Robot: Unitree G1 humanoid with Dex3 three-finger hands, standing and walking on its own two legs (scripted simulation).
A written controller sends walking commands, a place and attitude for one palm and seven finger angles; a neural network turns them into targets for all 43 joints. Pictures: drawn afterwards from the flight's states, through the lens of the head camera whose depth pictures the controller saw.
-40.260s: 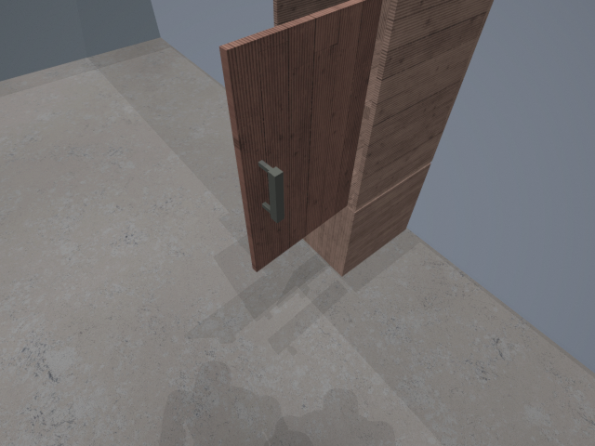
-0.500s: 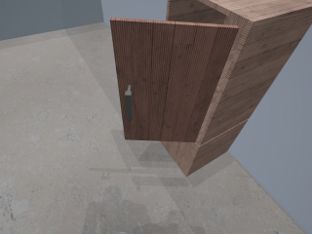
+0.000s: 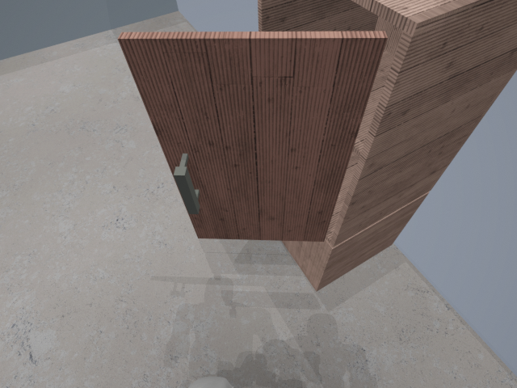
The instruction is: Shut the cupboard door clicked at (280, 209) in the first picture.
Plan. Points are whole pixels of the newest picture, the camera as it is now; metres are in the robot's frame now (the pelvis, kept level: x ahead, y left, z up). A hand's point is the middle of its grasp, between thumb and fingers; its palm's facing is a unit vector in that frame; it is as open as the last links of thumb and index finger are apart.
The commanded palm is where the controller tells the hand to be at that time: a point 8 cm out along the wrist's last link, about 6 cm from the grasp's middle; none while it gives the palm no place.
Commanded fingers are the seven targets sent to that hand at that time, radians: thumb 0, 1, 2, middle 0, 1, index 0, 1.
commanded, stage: come to a stop and stand still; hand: left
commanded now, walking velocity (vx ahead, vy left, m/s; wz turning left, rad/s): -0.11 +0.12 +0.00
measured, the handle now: (189, 184) +0.49 +0.19 -0.05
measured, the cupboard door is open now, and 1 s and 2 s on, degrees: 58 58 58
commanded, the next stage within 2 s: look again from close up in 0.62 s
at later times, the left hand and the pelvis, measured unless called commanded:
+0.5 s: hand out of the picture +0.01 +0.26 -0.16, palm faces -0.01 -0.96 -0.28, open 7.4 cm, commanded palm none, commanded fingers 0.00 0.90 0.90 -0.20 -0.30 -0.20 -0.30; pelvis -0.03 +0.05 -0.01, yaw -2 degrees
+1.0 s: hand out of the picture +0.03 +0.22 -0.17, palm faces -0.05 -0.97 -0.22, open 7.3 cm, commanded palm none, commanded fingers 0.00 0.90 0.90 -0.20 -0.30 -0.20 -0.30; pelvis -0.01 +0.04 +0.00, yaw -2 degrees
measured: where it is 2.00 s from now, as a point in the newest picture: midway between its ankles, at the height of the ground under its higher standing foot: outside the picture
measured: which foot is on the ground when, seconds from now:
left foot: up 0.00-0.20, down 0.22-1.00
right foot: down 0.00-1.00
